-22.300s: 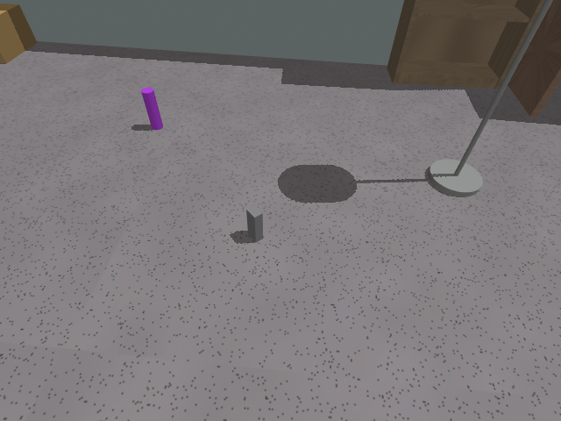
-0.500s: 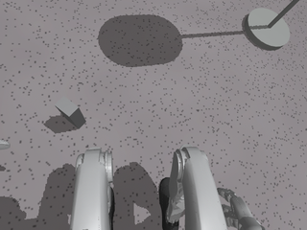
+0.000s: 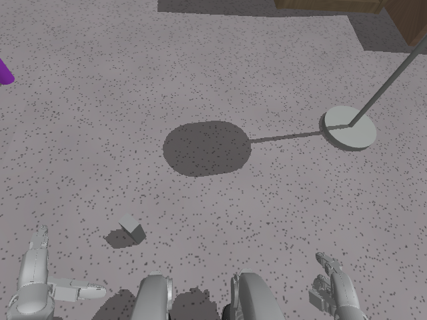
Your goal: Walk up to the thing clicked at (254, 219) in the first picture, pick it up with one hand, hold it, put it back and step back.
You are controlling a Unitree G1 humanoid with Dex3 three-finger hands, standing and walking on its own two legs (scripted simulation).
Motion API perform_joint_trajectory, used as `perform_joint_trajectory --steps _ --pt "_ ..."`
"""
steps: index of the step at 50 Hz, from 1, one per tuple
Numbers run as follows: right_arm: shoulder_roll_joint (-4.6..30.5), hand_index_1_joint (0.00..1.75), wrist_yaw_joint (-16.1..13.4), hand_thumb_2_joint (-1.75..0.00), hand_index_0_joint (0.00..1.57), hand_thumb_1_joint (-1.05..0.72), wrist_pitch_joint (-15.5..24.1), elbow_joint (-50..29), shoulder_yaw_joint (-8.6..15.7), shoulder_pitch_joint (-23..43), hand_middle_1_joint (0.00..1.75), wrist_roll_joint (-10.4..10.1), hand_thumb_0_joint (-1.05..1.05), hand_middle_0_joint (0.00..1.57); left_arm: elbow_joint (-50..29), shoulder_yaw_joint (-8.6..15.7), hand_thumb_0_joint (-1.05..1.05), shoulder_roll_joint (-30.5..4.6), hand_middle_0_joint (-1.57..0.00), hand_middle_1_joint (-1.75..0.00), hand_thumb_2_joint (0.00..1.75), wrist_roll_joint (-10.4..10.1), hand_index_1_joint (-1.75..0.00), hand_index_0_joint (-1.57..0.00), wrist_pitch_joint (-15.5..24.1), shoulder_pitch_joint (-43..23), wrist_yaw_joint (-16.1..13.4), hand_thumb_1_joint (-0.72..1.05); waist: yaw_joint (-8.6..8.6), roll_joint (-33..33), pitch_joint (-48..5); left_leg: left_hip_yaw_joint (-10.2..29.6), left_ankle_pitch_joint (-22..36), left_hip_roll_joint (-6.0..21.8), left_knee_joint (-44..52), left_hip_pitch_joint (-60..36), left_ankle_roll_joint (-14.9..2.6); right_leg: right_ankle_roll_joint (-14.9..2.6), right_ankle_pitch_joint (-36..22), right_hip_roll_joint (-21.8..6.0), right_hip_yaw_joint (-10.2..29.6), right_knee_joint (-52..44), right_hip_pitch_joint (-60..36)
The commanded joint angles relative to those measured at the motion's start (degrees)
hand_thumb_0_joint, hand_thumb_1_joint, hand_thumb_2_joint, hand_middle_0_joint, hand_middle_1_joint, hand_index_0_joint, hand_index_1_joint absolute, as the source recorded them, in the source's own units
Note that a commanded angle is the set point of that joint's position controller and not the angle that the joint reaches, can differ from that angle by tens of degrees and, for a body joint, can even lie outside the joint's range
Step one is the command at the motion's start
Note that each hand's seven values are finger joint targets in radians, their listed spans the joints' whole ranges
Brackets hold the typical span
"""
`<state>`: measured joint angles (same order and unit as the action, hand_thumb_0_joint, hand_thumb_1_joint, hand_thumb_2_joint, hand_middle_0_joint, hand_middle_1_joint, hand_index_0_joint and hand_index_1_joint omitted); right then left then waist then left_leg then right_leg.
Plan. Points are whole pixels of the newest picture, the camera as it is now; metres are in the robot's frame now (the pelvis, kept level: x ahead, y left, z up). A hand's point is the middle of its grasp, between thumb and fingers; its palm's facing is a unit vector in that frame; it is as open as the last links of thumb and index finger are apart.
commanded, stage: home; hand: left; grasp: from the side
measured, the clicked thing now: (133, 229) +0.44 +0.24 -0.53
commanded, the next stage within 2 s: none
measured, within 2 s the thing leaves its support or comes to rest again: neither
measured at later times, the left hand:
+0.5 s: hand (72, 286) +0.20 +0.19 +0.05, palm faces +0.12 -0.95 -0.30, open 17.2 cm
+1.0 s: hand (82, 282) +0.21 +0.18 +0.05, palm faces +0.12 -0.95 -0.29, open 17.2 cm
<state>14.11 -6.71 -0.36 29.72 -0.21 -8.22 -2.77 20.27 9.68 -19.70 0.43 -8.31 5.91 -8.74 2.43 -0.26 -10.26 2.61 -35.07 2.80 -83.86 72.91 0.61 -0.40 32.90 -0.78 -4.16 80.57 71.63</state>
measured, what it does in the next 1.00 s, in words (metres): rises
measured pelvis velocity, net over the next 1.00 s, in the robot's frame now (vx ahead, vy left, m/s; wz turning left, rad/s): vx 0.04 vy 0.00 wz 0.03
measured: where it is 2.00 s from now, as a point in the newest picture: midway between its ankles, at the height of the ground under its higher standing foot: outside the picture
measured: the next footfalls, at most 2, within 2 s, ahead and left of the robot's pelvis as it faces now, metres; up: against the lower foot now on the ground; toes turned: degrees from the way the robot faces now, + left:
none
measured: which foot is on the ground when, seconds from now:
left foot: down 0.00-1.00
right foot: down 0.00-1.00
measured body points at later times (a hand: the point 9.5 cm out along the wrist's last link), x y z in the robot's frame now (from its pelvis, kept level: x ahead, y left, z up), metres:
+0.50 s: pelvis +0.04 +0.01 +0.10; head +0.06 +0.02 +0.55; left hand +0.19 +0.24 +0.07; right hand +0.20 -0.22 +0.03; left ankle +0.04 +0.12 -0.58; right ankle +0.05 -0.12 -0.58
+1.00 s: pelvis +0.04 +0.00 +0.10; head +0.07 +0.00 +0.55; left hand +0.20 +0.23 +0.07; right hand +0.21 -0.24 +0.03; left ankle +0.04 +0.12 -0.58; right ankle +0.05 -0.12 -0.58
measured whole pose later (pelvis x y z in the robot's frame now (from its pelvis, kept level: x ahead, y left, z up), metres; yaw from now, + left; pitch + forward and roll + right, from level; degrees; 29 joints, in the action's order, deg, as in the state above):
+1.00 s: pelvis +0.04 +0.00 +0.10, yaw +2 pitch +8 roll -2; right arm 12.1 -9.9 6.1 28.8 -1.2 -15.9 -0.9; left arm -0.1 -0.9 -12.0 -0.6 -15.2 26.7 -8.2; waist 1.8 -1.8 -6.1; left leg 1.5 -28.1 2.6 -54.7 34.8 0.9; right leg -0.1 26.2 -0.4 -4.0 51.6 33.5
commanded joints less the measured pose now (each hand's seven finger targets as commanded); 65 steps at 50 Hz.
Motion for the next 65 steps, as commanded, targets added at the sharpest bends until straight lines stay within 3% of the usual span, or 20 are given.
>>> perform_joint_trajectory --steps 1,4,5,9,10,11,17,21,25,27,31,37,41,47,51,56,60,65 --pt "6.99 0.30 -1.89 -0.90 0.20 -0.89 3.37 -6.77 2.61 -4.43 0.30 -0.09 0.00 0.20 -13.42 1.53 0.00 -7.92 -0.06 -0.07 0.11 -0.27 -0.07 -0.06 -0.37 1.47 -2.00 -0.46 -0.46 -3.73 -17.61 -1.44 15.37 -1.72 18.57 -22.66 -1.55 -0.58 -14.23 0.83 2.85 -19.44 -23.73" --pt "6.34 0.30 -2.71 -0.90 0.20 -0.89 4.07 -7.53 2.11 -4.59 0.30 -0.10 0.00 0.20 -16.67 -0.49 0.00 -5.82 -0.06 -0.06 0.10 -0.54 -0.07 -0.06 -1.96 4.12 -2.58 -0.47 -0.43 -5.23 -14.29 -1.63 15.81 -1.83 23.38 -27.16 -1.26 -0.58 -14.65 1.09 2.32 -23.33 -27.28" --pt "6.08 0.30 -3.04 -0.90 0.20 -0.89 4.27 -7.87 2.13 -4.85 0.30 -0.06 0.00 0.20 -18.07 -0.15 0.00 -5.91 -0.06 -0.06 0.09 -0.57 -0.06 -0.05 -2.51 6.26 -2.81 -0.49 -0.71 -5.41 -13.61 -1.91 16.18 -1.97 24.63 -28.50 -1.26 -0.45 -15.16 1.10 2.38 -24.89 -29.18" --pt "5.24 0.30 -4.00 -0.90 0.20 -0.89 4.90 -9.05 1.61 -5.35 0.30 0.20 0.00 0.20 -23.02 -3.61 0.00 -2.73 -0.05 -0.06 0.08 -0.94 -0.06 -0.05 -4.38 11.76 -3.06 -0.51 -0.67 -6.40 -8.95 -2.23 16.82 -2.08 30.01 -33.22 -1.13 -0.50 -15.82 1.46 1.65 -29.66 -33.26" --pt "5.08 0.30 -4.10 -0.90 0.20 -0.89 5.11 -9.43 1.56 -5.45 0.30 0.33 0.00 0.20 -24.33 -5.25 0.00 -0.99 -0.05 -0.06 0.08 -1.08 -0.06 -0.05 -4.75 12.66 -3.02 -0.51 0.08 -5.72 -8.39 -2.01 16.37 -1.96 31.19 -34.30 -1.01 -0.50 -15.38 1.79 1.15 -30.25 -33.92" --pt "4.87 0.30 -4.31 -0.90 0.20 -0.89 5.49 -9.60 1.47 -5.27 0.30 0.35 0.00 0.20 -26.46 -5.44 0.00 -0.97 -0.05 -0.06 0.07 -1.13 -0.06 -0.05 -5.09 14.39 -3.02 -0.52 -0.67 -5.95 -7.85 -1.59 17.50 -1.85 32.16 -35.43 -0.90 -0.55 -16.18 1.89 0.76 -30.71 -35.18" --pt "4.49 0.30 -4.64 -0.90 0.20 -0.89 7.04 -11.52 1.10 -4.49 0.30 0.88 0.00 0.20 -31.33 -8.36 0.00 1.52 -0.05 -0.06 0.08 -1.08 -0.06 -0.05 -5.98 19.40 -2.28 -0.51 -0.39 -2.44 -0.89 -0.11 14.76 -1.26 37.19 -36.98 -0.93 -0.24 -13.50 2.52 -0.80 -34.05 -36.49" --pt "4.72 0.30 -4.29 -0.90 0.20 -0.89 7.94 -12.02 1.32 -4.27 0.30 1.14 0.00 0.20 -33.47 -7.61 0.00 1.42 -0.05 -0.06 0.08 -1.01 -0.06 -0.05 -5.51 21.22 -1.40 -0.51 -1.22 -1.23 0.26 -0.07 15.70 -1.19 38.70 -38.09 -0.74 -0.26 -13.82 2.57 -0.89 -34.76 -38.30" --pt "4.73 0.30 -4.05 -0.90 0.20 -0.90 8.77 -11.75 1.49 -4.58 0.30 1.68 0.00 0.20 -32.27 -7.21 0.00 1.69 -0.05 -0.06 0.08 -0.67 -0.06 -0.05 -4.73 19.80 -0.73 -0.50 -0.55 -1.53 0.39 -0.59 15.02 -1.47 38.72 -38.50 -0.82 -0.23 -13.41 2.40 -0.28 -35.43 -38.63" --pt "4.54 0.30 -4.10 -0.90 0.20 -0.90 9.13 -11.59 1.36 -4.83 0.30 1.81 0.00 0.20 -32.00 -8.07 0.00 2.41 -0.06 -0.06 0.09 -0.54 -0.06 -0.05 -4.38 19.16 -0.37 -0.49 -0.28 -2.71 -0.03 -0.98 16.61 -1.65 38.54 -39.68 -0.70 -0.33 -14.49 2.40 -0.11 -35.21 -38.53" --pt "4.66 0.30 -4.29 -0.90 0.20 -0.90 9.76 -11.02 1.55 -5.59 0.30 1.98 0.00 0.20 -34.69 -7.16 0.00 1.28 -0.06 -0.07 0.11 -0.51 -0.07 -0.06 -4.31 19.09 -0.42 -0.45 -0.49 -2.85 -5.39 -1.96 24.16 -2.21 36.10 -42.86 -0.75 -0.13 -21.93 1.83 0.77 -35.30 -42.53" --pt "4.47 0.30 -4.31 -0.90 0.20 -0.90 9.85 -9.84 1.34 -5.00 0.30 2.05 0.00 0.20 -30.98 -7.58 0.00 2.37 -0.05 -0.06 0.09 -0.50 -0.06 -0.05 -4.69 20.46 -0.33 -0.50 -0.34 -1.33 -3.32 -2.13 24.18 -2.25 36.28 -42.54 -0.90 0.17 -22.55 1.78 0.77 -36.28 -42.62" --pt "4.59 0.30 -4.02 -0.90 0.20 -0.90 9.85 -9.83 1.45 -4.12 0.30 1.99 0.00 0.20 -30.57 -6.74 0.00 1.80 -0.05 -0.06 0.09 -0.58 -0.06 -0.05 -4.43 20.62 -0.21 -0.50 -1.42 -2.05 -1.49 -1.79 22.26 -2.33 37.55 -41.53 -0.66 -0.10 -19.89 1.88 0.21 -36.59 -42.43" --pt "4.60 0.30 -3.95 -0.90 0.20 -0.90 9.68 -10.07 1.63 -4.56 0.30 1.99 0.00 0.20 -30.77 -7.14 0.00 2.09 -0.05 -0.06 0.08 -0.66 -0.06 -0.05 -4.16 20.67 0.03 -0.51 -1.14 -2.29 -3.06 -2.51 25.99 -2.42 36.53 -42.86 -0.72 0.14 -24.37 1.67 0.74 -36.50 -43.47" --pt "4.67 0.30 -3.96 -0.90 0.20 -0.90 9.84 -9.94 1.67 -4.57 0.30 2.04 0.00 0.20 -30.56 -7.48 0.00 2.28 -0.05 -0.06 0.08 -0.67 -0.06 -0.05 -4.20 19.29 0.22 -0.50 -0.47 -0.86 -2.39 -2.59 24.22 -2.42 36.52 -42.68 -1.04 0.39 -23.40 1.49 0.91 -37.12 -43.10" --pt "4.59 0.30 -4.16 -0.90 0.20 -0.90 9.99 -9.66 1.67 -4.49 0.30 2.13 0.00 0.20 -30.27 -7.40 0.00 1.92 -0.05 -0.06 0.08 -0.51 -0.06 -0.05 -4.06 19.09 0.20 -0.51 -0.65 -1.24 -2.81 -2.53 24.17 -2.45 36.84 -43.01 -0.98 0.25 -22.86 1.57 0.79 -36.97 -43.19" --pt "4.79 0.30 -4.26 -0.90 0.20 -0.90 10.21 -9.73 1.76 -3.82 0.30 2.11 0.00 0.20 -30.22 -6.59 0.00 1.45 -0.05 -0.06 0.08 -0.60 -0.06 -0.05 -4.15 19.04 0.02 -0.51 -1.18 -1.24 -1.87 -2.52 20.44 -2.56 37.67 -41.72 -1.10 0.19 -19.20 1.51 0.81 -37.86 -42.74" --pt "4.43 0.30 -4.15 -0.90 0.20 -0.90 10.31 -9.90 1.43 -3.71 0.30 1.93 0.00 0.20 -29.87 -7.34 0.00 2.25 -0.05 -0.06 0.08 -0.67 -0.06 -0.05 -4.06 19.09 0.26 -0.51 -1.09 -1.10 -0.34 -2.75 18.55 -2.62 38.08 -41.50 -1.17 0.22 -17.30 1.44 0.89 -38.43 -41.67"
